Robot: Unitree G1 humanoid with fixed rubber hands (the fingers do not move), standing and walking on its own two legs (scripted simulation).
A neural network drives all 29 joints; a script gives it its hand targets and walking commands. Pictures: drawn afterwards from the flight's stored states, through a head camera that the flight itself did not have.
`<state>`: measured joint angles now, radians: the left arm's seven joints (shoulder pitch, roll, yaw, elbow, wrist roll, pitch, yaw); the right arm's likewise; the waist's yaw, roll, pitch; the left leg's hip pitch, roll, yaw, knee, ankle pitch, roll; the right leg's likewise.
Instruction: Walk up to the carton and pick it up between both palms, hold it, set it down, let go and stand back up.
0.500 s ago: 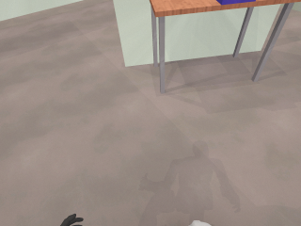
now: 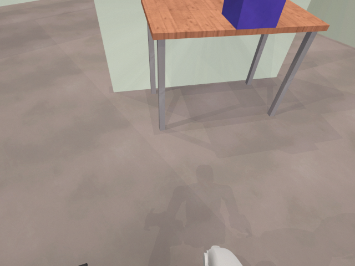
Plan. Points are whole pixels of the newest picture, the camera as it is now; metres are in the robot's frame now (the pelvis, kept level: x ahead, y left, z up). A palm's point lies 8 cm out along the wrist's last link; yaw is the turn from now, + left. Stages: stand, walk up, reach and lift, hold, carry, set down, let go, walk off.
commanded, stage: walk up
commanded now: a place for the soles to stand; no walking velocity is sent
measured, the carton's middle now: (251, 5) +1.37 -0.41 +0.07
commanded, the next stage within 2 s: none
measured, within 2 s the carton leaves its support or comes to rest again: neither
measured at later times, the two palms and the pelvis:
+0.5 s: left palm (121, 217) +0.27 +0.17 -0.11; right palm (302, 182) +0.37 -0.36 -0.09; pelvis +0.24 -0.11 +0.00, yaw +3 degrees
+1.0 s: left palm (170, 134) +0.57 +0.04 -0.11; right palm (323, 148) +0.52 -0.52 -0.12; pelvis +0.46 -0.23 -0.02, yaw +4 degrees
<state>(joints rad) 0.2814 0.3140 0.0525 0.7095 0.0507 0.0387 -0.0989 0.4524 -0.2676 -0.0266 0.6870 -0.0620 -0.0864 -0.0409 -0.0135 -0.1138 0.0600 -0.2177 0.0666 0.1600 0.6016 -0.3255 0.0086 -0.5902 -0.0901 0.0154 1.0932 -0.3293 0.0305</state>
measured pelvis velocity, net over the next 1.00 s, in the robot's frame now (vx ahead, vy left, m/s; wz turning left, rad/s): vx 0.46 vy -0.23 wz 0.06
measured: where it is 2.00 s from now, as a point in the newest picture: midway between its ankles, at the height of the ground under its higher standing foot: (240, 170)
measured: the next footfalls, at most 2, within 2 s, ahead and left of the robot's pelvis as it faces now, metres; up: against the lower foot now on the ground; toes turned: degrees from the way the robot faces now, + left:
right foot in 0.20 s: +0.27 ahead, -0.21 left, +0.00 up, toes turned -7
left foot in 0.56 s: +0.42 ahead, +0.00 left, +0.00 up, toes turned +7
